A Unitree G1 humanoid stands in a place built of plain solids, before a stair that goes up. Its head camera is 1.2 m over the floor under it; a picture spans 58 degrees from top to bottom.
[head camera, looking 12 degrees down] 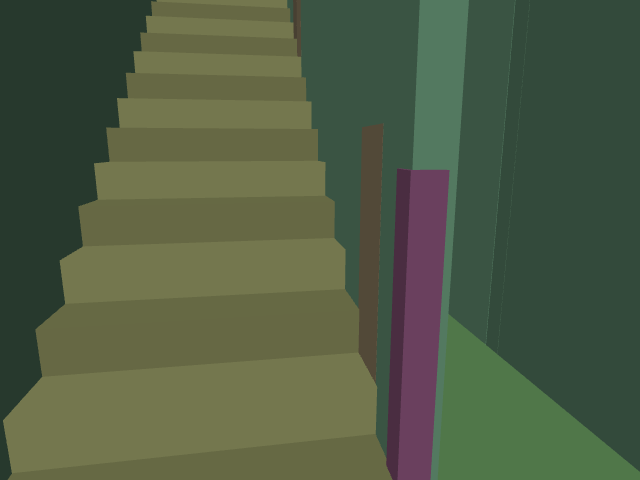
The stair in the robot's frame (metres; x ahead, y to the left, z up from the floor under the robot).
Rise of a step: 0.19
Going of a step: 0.26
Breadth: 1.20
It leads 9 degrees to the left of straight ahead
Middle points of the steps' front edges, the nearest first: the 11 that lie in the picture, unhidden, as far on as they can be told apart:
1.29 0.39 0.38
1.55 0.43 0.56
1.81 0.47 0.75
2.07 0.52 0.94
2.33 0.56 1.13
2.60 0.60 1.31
2.86 0.65 1.50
3.12 0.69 1.69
3.38 0.73 1.87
3.64 0.77 2.06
3.90 0.82 2.25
